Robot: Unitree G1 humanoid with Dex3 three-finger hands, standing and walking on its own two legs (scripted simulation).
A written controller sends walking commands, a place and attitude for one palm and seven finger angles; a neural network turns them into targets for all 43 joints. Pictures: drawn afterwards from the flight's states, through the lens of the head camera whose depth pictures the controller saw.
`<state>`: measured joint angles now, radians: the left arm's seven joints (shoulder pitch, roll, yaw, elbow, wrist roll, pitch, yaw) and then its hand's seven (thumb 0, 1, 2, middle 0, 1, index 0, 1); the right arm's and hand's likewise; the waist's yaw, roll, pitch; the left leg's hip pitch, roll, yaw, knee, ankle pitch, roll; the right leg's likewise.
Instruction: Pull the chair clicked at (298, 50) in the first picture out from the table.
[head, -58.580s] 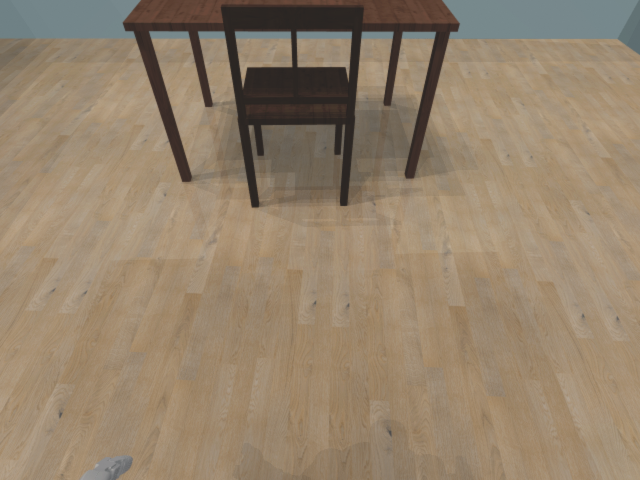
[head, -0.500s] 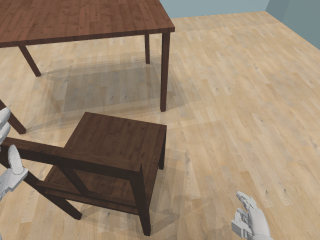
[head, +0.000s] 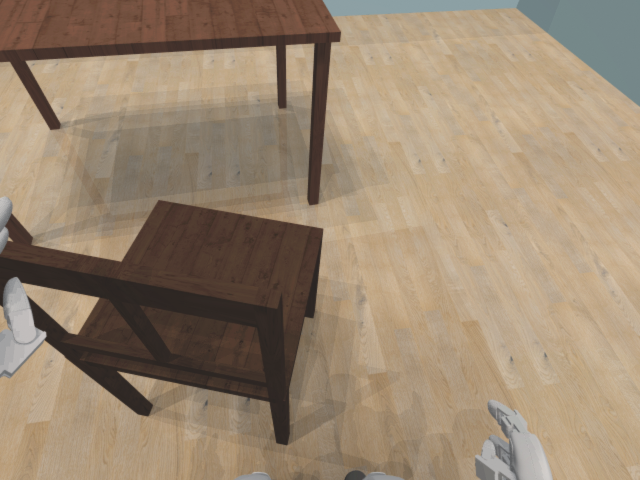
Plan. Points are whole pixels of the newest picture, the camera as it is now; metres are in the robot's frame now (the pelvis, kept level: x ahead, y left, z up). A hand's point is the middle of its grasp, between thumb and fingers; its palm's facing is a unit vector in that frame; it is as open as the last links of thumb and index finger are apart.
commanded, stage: step back with the hand held close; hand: left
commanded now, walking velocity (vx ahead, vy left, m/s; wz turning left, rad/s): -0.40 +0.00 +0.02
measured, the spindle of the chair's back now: (144, 329) +0.34 +0.28 -0.11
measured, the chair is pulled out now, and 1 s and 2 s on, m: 0.62 0.62 0.62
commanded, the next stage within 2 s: stop stepping back and stand still in 0.46 s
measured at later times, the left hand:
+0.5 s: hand (51, 432) +0.14 +0.20 +0.18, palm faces +0.25 -0.79 -0.56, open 7.4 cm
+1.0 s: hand out of the picture -0.03 +0.18 +0.18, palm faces +0.41 -0.81 -0.42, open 7.4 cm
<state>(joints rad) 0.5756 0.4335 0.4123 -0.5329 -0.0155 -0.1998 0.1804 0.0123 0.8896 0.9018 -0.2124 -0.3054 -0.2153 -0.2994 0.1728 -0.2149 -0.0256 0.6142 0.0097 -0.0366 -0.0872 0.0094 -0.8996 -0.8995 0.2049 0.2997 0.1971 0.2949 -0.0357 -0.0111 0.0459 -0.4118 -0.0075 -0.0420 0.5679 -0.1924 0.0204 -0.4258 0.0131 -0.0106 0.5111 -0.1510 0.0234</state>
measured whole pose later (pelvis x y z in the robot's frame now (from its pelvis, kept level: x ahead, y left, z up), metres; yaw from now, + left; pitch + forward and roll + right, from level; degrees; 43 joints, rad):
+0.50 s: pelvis -0.09 -0.04 +0.01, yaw -5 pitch +2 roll +0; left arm 0.60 0.51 0.46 -0.57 -0.06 -0.24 0.12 0.01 0.89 0.90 -0.22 -0.31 -0.22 -0.30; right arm 0.07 -0.20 -0.02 0.58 0.00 -0.08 -0.06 0.01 -0.90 -0.90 0.21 0.30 0.20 0.30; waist 0.00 -0.04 0.06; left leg -0.35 0.00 0.03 0.43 -0.12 0.01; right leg -0.36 0.06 0.03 0.81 -0.46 -0.01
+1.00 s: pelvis -0.26 -0.07 +0.00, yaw -3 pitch -2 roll +2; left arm 0.50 0.42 0.43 -0.48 -0.01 -0.19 0.17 0.01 0.89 0.90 -0.21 -0.31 -0.21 -0.30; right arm 0.28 -0.22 -0.03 0.65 -0.01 -0.12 -0.07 0.01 -0.90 -0.90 0.20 0.30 0.20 0.29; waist -0.06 -0.06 -0.03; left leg -0.15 -0.01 0.06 0.51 -0.33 0.03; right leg -0.51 -0.07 -0.10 0.83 -0.38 0.01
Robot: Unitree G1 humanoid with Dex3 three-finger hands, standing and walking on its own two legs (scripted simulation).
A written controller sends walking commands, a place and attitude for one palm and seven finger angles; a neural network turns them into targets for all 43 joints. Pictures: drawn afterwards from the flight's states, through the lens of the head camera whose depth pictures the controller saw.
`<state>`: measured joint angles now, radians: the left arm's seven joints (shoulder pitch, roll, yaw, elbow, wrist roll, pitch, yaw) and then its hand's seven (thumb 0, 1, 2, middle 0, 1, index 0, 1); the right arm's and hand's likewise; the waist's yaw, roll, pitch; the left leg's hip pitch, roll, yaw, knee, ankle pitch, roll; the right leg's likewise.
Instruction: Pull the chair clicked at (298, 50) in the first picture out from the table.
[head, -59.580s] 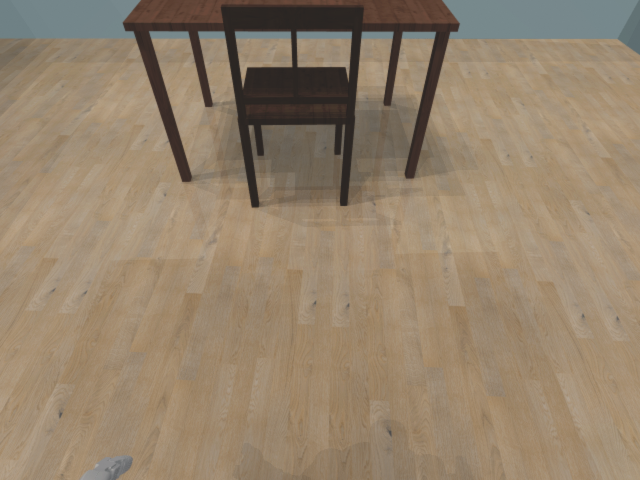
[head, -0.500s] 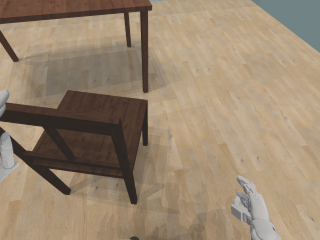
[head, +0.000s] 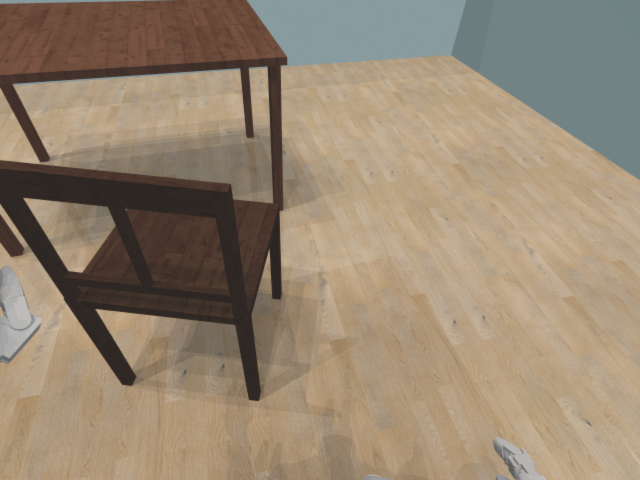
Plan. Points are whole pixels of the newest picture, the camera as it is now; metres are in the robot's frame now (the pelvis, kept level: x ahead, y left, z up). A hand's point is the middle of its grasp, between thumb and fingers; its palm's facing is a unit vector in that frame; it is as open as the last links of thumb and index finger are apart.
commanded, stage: stop stepping back and stand still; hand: left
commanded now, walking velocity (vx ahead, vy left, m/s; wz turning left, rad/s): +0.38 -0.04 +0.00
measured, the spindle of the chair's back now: (132, 247) +0.58 +0.37 -0.11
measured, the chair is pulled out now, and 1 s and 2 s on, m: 0.62 0.62 0.62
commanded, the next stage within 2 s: let the arm hang, fingers relaxed in 0.48 s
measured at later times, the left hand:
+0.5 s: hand (17, 394) +0.16 +0.24 +0.18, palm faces +0.44 -0.80 -0.40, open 7.4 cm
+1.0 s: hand out of the picture +0.00 +0.17 -0.16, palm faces +0.15 -0.97 -0.20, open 6.8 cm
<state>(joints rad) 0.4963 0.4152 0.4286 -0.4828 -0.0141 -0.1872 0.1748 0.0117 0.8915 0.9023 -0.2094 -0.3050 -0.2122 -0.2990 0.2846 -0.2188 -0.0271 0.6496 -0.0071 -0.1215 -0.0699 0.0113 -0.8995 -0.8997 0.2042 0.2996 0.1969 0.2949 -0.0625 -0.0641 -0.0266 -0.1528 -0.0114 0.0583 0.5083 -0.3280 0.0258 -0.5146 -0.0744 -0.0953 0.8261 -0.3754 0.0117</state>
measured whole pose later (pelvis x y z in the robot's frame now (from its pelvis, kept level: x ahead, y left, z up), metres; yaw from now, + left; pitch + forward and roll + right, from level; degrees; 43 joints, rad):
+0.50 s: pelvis -0.03 -0.01 +0.00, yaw +3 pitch -1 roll +0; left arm 0.54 0.39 0.37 -0.55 -0.02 -0.22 0.17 0.01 0.89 0.90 -0.21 -0.31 -0.21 -0.30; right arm 0.23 -0.22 -0.02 0.61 -0.01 -0.13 -0.09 0.01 -0.90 -0.90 0.21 0.30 0.20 0.30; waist -0.02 -0.05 0.01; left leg -0.25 0.03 0.06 0.50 -0.24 0.03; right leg -0.28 -0.03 -0.13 0.57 -0.31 -0.04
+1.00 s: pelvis -0.02 -0.02 +0.01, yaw +6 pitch -1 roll -1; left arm 0.30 0.18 0.03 0.87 0.01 0.04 0.02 -0.06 1.01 0.90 -0.21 -0.30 -0.21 -0.30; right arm 0.31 -0.19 0.00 0.95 -0.02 0.02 -0.02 -0.01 -0.93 -0.90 0.20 0.30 0.20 0.29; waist 0.00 -0.02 0.08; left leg -0.25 0.02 0.00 0.51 -0.24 0.00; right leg -0.22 -0.02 -0.11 0.49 -0.25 -0.02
